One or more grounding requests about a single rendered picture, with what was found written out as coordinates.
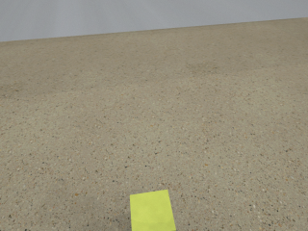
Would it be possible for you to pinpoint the carton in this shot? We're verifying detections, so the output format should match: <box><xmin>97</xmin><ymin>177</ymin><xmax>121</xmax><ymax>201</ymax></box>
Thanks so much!
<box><xmin>130</xmin><ymin>190</ymin><xmax>176</xmax><ymax>231</ymax></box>

